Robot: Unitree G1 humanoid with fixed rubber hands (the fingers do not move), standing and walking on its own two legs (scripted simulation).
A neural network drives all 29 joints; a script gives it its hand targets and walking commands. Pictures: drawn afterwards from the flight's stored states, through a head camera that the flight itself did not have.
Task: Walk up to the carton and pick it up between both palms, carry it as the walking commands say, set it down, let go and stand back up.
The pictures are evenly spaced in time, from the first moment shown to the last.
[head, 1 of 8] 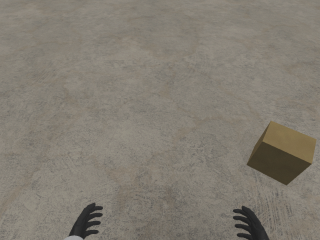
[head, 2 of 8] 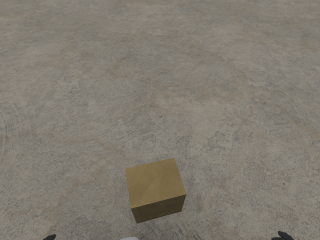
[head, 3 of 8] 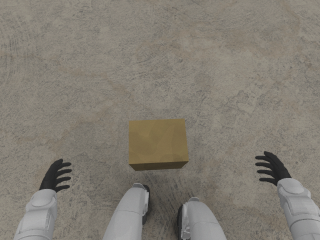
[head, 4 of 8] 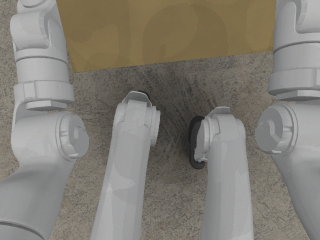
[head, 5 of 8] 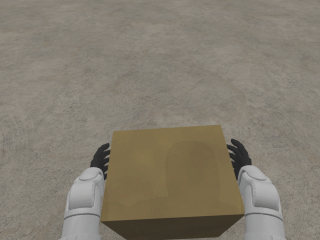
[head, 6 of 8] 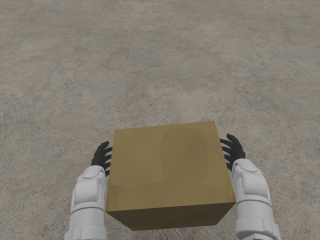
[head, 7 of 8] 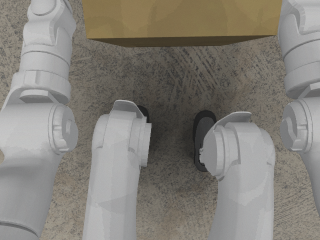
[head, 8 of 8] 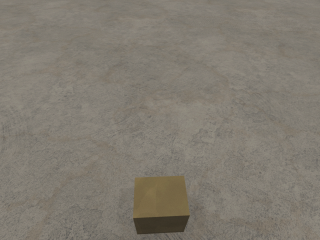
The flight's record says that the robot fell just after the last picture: no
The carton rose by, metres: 0.63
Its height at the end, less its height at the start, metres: +0.00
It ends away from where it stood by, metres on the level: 0.19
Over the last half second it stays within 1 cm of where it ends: yes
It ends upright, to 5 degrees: yes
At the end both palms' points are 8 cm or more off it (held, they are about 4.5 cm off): yes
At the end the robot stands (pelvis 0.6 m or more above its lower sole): yes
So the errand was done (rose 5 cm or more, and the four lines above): yes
